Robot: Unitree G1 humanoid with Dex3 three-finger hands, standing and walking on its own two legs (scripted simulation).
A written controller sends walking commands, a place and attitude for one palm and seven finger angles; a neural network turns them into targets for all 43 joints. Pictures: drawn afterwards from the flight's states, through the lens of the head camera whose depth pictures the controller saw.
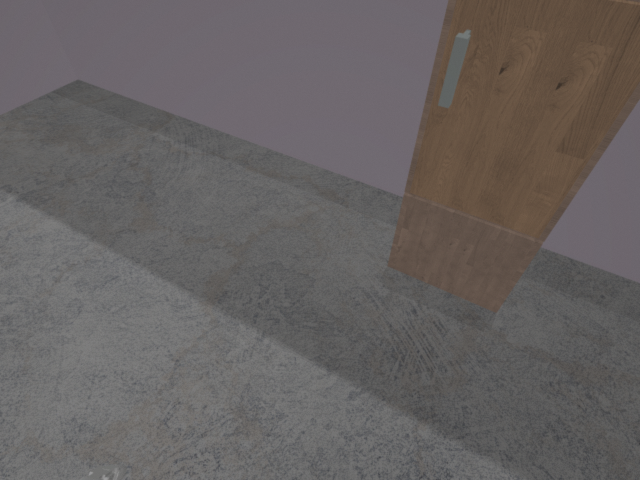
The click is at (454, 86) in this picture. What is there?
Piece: cupboard door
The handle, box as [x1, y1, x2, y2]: [438, 29, 470, 107]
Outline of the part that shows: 470,30 467,29 463,33 458,33 455,37 438,105 448,107 451,102 470,36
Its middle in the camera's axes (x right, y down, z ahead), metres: +0.31 -0.40 +0.90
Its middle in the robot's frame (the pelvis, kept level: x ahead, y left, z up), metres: +0.97 -0.27 +0.08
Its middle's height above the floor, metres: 0.85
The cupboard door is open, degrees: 0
